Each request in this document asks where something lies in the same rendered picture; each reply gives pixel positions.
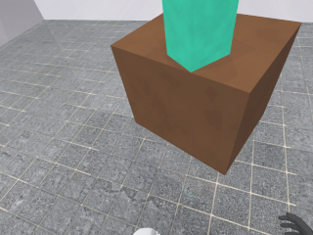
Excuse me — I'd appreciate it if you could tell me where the pedestal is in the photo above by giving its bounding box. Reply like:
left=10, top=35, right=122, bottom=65
left=111, top=13, right=302, bottom=175

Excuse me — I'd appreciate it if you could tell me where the carton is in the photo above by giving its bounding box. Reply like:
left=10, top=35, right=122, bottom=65
left=161, top=0, right=239, bottom=72

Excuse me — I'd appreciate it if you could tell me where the robot right hand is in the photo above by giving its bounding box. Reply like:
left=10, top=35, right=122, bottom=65
left=278, top=212, right=313, bottom=235

